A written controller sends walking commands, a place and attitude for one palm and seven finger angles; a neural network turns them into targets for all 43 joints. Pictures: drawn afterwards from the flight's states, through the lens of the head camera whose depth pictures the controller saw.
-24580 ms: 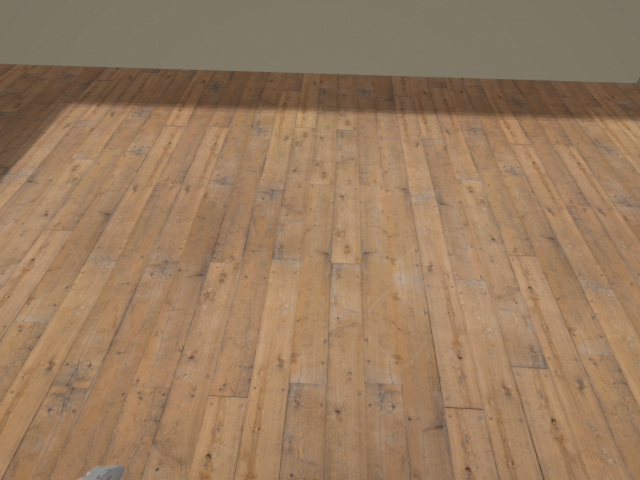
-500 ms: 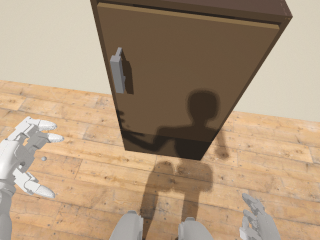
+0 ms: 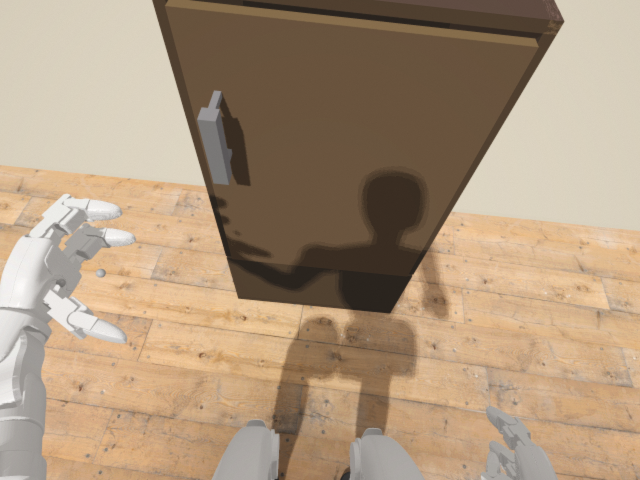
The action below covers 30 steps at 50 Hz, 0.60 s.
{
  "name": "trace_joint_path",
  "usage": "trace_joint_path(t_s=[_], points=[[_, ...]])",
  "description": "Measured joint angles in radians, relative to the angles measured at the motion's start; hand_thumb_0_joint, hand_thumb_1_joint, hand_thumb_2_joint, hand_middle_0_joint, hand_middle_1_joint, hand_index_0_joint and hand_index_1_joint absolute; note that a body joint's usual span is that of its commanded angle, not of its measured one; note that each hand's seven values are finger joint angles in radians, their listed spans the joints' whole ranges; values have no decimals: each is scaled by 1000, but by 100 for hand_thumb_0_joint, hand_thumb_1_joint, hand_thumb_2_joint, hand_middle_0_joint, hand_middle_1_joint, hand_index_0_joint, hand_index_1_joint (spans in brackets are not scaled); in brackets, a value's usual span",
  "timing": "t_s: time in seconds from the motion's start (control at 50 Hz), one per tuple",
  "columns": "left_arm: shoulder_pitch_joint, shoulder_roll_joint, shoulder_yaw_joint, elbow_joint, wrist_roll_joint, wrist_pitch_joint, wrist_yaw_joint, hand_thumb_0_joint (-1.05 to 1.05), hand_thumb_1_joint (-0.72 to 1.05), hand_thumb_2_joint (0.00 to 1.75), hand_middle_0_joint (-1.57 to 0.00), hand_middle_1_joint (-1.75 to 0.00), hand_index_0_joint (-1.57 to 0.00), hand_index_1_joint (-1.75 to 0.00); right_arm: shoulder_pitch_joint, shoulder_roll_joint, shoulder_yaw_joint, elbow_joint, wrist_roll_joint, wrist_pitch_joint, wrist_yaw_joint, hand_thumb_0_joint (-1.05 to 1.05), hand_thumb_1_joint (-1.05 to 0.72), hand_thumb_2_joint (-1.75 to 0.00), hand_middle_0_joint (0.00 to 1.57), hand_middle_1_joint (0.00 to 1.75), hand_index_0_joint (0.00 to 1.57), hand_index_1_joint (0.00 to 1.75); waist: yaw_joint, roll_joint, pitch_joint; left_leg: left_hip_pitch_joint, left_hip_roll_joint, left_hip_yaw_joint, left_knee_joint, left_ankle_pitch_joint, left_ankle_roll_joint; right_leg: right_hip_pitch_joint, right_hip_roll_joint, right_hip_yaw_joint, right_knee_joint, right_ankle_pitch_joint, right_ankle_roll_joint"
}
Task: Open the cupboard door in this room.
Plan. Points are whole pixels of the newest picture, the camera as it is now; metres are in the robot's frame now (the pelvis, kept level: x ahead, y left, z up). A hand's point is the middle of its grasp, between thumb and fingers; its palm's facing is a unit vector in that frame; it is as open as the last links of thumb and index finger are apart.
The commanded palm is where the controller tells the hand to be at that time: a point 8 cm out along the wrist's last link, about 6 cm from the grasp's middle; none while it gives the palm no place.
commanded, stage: move the hooked fingers beside the handle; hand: left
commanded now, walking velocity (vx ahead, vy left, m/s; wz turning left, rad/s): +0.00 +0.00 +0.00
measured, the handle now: (219, 139) +0.56 +0.17 +0.05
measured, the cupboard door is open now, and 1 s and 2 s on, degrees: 0 0 0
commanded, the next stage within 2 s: slide the fingers in behind the handle in 1.96 s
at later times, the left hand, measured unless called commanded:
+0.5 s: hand (131, 221) +0.41 +0.25 +0.05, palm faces -0.06 -1.00 -0.03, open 14.0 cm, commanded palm +0.40 +0.30 +0.05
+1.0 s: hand (157, 176) +0.49 +0.24 +0.04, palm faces -0.05 -1.00 -0.03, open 14.0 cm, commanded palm +0.49 +0.28 +0.04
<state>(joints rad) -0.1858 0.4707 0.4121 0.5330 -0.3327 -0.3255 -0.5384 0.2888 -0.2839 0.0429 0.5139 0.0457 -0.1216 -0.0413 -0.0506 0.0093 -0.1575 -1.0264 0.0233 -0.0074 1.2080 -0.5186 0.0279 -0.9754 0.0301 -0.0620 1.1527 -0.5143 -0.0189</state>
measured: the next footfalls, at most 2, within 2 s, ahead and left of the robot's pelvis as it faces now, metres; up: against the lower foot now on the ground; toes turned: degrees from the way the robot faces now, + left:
none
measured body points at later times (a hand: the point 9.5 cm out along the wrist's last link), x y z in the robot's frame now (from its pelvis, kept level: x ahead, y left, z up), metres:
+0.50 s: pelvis +0.00 +0.00 -0.01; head +0.11 +0.03 +0.43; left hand +0.41 +0.31 +0.05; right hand +0.10 -0.27 -0.10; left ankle +0.03 +0.10 -0.64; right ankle +0.02 -0.11 -0.64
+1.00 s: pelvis +0.00 +0.01 -0.02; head +0.15 +0.04 +0.40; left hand +0.49 +0.30 +0.04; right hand +0.03 -0.27 -0.12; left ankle +0.03 +0.10 -0.64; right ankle +0.02 -0.11 -0.64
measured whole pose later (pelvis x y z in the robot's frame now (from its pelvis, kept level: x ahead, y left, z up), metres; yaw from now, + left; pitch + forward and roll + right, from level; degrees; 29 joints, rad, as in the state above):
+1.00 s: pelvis +0.00 +0.01 -0.02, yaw -2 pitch +26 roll -4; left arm -0.83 0.64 0.46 1.12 -0.14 -0.39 -0.45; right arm 0.34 -0.29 0.06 0.60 0.01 0.03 -0.02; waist -0.17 0.01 -0.14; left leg -1.22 0.04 -0.01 1.30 -0.54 0.04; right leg -1.16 0.04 -0.06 1.22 -0.52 -0.01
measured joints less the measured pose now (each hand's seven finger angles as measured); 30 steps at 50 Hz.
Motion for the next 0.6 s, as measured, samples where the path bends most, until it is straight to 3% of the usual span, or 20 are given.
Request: trace_joint_path(t_s=[0.26, 0.6], points=[[-157, 4, -7, 156, 46, -43, 14, -1, -50, 30, -30, -120, -30, -120, 9, -4, -8, 46, -3, 35, -3, 1, -90, -90, 21, 30, 20, 30, -13, -5, 6, -26, -1, 1, 8, 0, 1, -27, -1, 1, 10, -1, 0], [-405, 65, 11, 399, 119, -68, 44, -1, -50, 30, -30, -120, -30, -120, 23, -2, -2, 66, -12, 89, 11, 1, -90, -90, 21, 30, 20, 30, -47, -6, 8, -91, 5, 5, 38, -6, 4, -93, 4, 5, 35, -2, 3]])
